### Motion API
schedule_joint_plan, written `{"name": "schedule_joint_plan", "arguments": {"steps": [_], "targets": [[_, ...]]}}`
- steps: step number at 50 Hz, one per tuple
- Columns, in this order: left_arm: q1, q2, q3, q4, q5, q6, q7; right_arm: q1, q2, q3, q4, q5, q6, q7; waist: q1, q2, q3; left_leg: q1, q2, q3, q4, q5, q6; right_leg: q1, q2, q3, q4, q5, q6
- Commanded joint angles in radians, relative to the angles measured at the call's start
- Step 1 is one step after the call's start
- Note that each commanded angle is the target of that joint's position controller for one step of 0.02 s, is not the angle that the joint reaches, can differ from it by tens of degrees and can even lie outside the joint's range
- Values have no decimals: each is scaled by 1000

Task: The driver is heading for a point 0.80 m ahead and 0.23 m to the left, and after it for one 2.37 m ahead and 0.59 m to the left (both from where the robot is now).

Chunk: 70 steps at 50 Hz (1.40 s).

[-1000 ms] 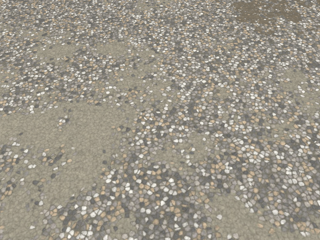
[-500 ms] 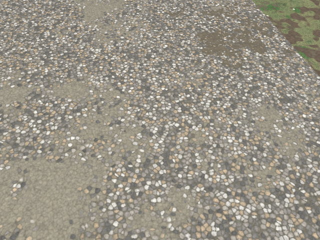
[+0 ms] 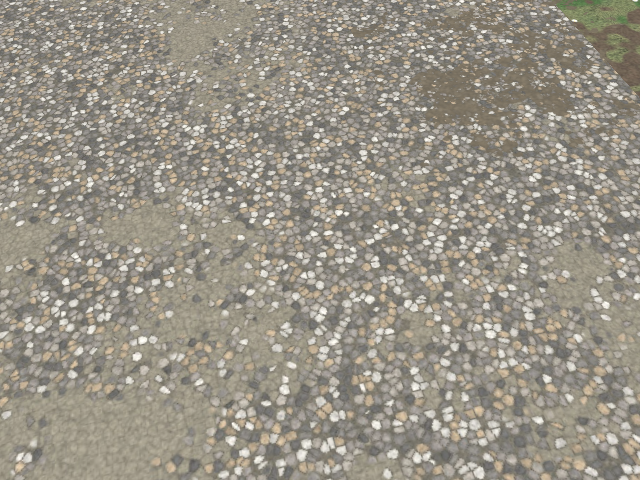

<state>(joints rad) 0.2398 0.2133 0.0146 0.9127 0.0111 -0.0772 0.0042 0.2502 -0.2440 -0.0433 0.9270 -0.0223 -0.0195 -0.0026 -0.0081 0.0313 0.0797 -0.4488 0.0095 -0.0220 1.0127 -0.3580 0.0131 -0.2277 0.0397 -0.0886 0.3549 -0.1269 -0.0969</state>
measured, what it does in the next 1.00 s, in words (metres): walks ahead, turning left: left foot, then right foot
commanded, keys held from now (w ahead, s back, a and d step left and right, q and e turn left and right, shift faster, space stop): no key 0.06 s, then q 0.34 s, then w+q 0.36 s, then w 0.24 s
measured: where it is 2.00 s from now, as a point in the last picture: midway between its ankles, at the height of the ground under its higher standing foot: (212, 381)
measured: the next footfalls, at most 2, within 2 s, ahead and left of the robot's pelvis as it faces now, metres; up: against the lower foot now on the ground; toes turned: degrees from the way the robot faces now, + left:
left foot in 0.30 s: +0.08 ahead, +0.11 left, +0.00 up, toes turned +7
right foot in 0.74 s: +0.17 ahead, -0.09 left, +0.00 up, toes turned +22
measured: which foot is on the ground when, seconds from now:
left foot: up 0.00-0.28, down 0.30-0.74, up 0.76-1.00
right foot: down 0.00-0.30, up 0.32-0.72, down 0.74-1.00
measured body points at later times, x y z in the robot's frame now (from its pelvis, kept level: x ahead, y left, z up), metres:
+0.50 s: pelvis +0.04 +0.02 +0.00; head +0.06 +0.05 +0.45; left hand +0.09 +0.30 -0.14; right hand +0.14 -0.24 -0.13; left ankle +0.04 +0.10 -0.75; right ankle +0.05 -0.11 -0.69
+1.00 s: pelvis +0.17 +0.02 +0.00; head +0.19 +0.01 +0.45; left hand +0.04 +0.26 -0.12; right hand +0.41 -0.15 -0.12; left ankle +0.18 +0.19 -0.68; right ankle +0.13 -0.10 -0.75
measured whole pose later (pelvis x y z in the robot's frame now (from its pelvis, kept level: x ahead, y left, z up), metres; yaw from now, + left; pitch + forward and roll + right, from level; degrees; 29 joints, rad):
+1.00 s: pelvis +0.17 +0.02 +0.00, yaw +25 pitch +2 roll +0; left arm 0.41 0.23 0.05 0.93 0.02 -0.09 0.00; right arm 0.15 -0.29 -0.07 0.83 -0.04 -0.01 0.06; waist 0.05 0.06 -0.01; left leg -0.61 0.00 -0.07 0.90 -0.17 0.02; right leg 0.00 0.02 -0.05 0.21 -0.24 -0.03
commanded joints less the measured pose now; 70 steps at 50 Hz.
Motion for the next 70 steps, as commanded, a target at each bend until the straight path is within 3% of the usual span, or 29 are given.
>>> {"name": "schedule_joint_plan", "arguments": {"steps": [1, 5, 10, 14, 15, 16, 17, 18, 20, 22, 25, 31, 33, 35, 36, 38, 39, 40, 43, 50, 54, 56, 58, 59, 60, 61, 63, 65, 70], "targets": [[0, 106, 12, -25, 1, -18, 5, 162, -15, -2, 24, -5, 26, -1, -59, -111, -146, 120, 16, 9, -100, 72, -16, 29, -244, 102, -76, 767, -108], [41, 117, 10, 10, 9, 0, 12, 65, -20, 9, 22, 3, 38, -16, -20, -141, -134, 163, 16, 33, -268, 122, -8, 24, -242, 81, -79, 588, -92], [79, 158, 39, 23, 9, 46, 38, -32, -50, 3, -20, 2, 35, -19, 21, -118, -77, 93, 19, 57, -310, -12, 22, 75, -317, 147, -52, 316, -133], [67, 180, 63, 27, 4, 68, 54, 5, -34, 2, -25, 4, 20, -21, -5, -68, -72, 183, 10, 55, -540, 122, 59, 72, -303, 126, 71, 227, -77], [71, 164, 63, 18, 7, 69, 55, 27, -79, -10, -21, -3, 12, -25, 0, 2, -85, 235, 64, -41, -597, 275, 84, 28, -248, 79, 172, 136, -28], [88, 100, 53, -16, -2, 71, 55, 45, -186, -38, -28, -1, 7, -28, 33, 181, -96, 313, 254, -302, -622, 617, 177, -124, -92, -40, 355, -118, 43], [-8, 95, 50, -39, -6, 88, 61, 122, -191, -48, -15, 6, 14, -21, -64, 222, -76, 340, 375, -455, -688, 812, 317, -267, 30, -16, 548, -496, 79], [-15, 99, 52, -43, 3, 102, 56, 134, -181, -48, -8, 6, 19, -23, -38, 111, -78, 331, 346, -403, -695, 761, 342, -288, -2, 73, 684, -501, 90], [-27, 102, 57, -45, 0, 106, 46, 12, -152, -47, -43, 11, 37, -29, 12, 53, -47, 284, 229, -292, -699, 623, 270, -310, -33, 114, 704, -365, 104], [-22, 127, 63, -47, 22, 97, 28, -17, -124, -45, -63, 15, 41, -22, 16, 69, -102, 316, 162, -276, -740, 332, 239, -304, -42, 106, 663, -284, 117], [-96, 119, 60, -79, 20, 87, 7, 38, -142, -56, -53, 12, 31, -15, -21, 82, -81, 342, 150, -351, -818, -31, 253, -339, -48, 104, 546, -254, 137], [-162, 118, 51, -128, 12, 57, -1, 66, -192, -81, -60, -1, 15, 1, -46, 91, -76, 301, 146, -423, -811, -112, 261, -256, -33, 111, 356, -269, 133], [-140, 121, 49, -136, 5, 47, 1, 34, -198, -87, -77, -2, 15, 9, -27, 95, -75, 225, 131, -440, -791, -133, 246, -154, -14, 108, 279, -277, 117], [-15, 109, 47, -108, -5, 34, 11, -58, -193, -90, -109, 4, 19, 14, 62, 67, -69, 54, 71, -415, -722, -158, 195, 96, 10, 89, 81, -182, 96], [77, 134, 56, -83, -4, 25, 23, -85, -166, -85, -123, 6, 16, 12, 109, 16, -74, -82, 10, -377, -627, -211, 147, 271, -13, 108, 3, -154, 88], [166, 339, 97, -86, 27, 18, 45, -87, -38, -47, -180, 16, -6, 11, 115, -300, -99, -365, -184, -107, -152, -219, 66, 383, -460, 719, -273, -658, -23], [102, 295, 93, -90, 35, 22, 44, -87, -107, -54, -180, -8, -9, 15, 59, -189, -26, -361, -65, -128, -42, -120, 73, 258, -474, 737, -270, -703, -81], [46, 209, 73, -104, 22, 16, 34, -68, -127, -60, -156, -12, -13, 28, 28, -118, 19, -333, -40, -135, -18, -40, 69, 198, -408, 639, -263, -639, -74], [41, 142, 53, -94, 14, -10, 18, -14, -104, -53, -116, -24, -11, 53, 8, -153, 7, -266, -29, -94, 16, 104, 29, 184, -266, 350, -264, -281, -32], [172, 136, 54, -16, 6, -29, -4, -241, -62, -19, -197, -22, -8, 68, 54, -148, 9, -265, 6, 13, -207, 235, -12, 228, -243, 169, -233, 137, -64], [232, 164, 58, 25, 7, -22, -5, -329, -52, -1, -229, -15, -10, 69, 74, -167, 17, -101, 6, 109, -393, 206, 29, 215, -265, 134, -195, 300, -59], [234, 183, 62, 41, 6, -14, -3, -279, -70, -7, -217, -15, -14, 55, 38, -167, -2, 8, -28, 129, -446, 164, 69, 236, -284, 123, -112, 518, -52], [225, 183, 58, 53, -3, -4, -2, -34, -104, -26, -130, -22, -31, 34, -75, -116, -137, 324, -78, 142, -549, 203, 117, 203, -236, 56, 182, 710, -19], [214, 155, 47, 30, -7, -3, -2, 136, -165, -45, -89, -42, -42, 19, -141, -57, -245, 582, 70, -17, -566, 111, 158, 17, -199, 30, 427, 453, 1], [284, 25, 17, -16, -26, -3, -14, 223, -274, -69, -77, -50, -43, 8, -111, 208, -383, 861, 400, -512, -645, 7, 270, -336, -40, -14, 797, -275, 47], [231, 146, 52, 0, -4, 1, -3, 204, -249, -68, -74, -6, -32, 8, -124, 104, -363, 762, 405, -644, -733, 22, 286, -404, -27, 123, 916, -371, 29], [133, 123, 50, -25, -4, -8, -12, 31, -136, -36, -87, 1, -39, 13, -44, 34, -126, 504, 303, -361, -772, 156, 239, -415, -116, 132, 866, -215, 14], [157, 96, 48, -5, 19, 13, -20, -13, -82, -19, -75, 6, -53, 10, 17, 51, -65, 356, 217, -215, -823, 265, 189, -320, -149, 121, 776, -173, 29], [73, 71, 49, -20, 21, 48, -43, 69, -100, -22, -24, 9, -83, 5, 30, 30, -16, 333, 202, -86, -909, 351, 196, -390, -152, 106, 694, -67, 59]]}}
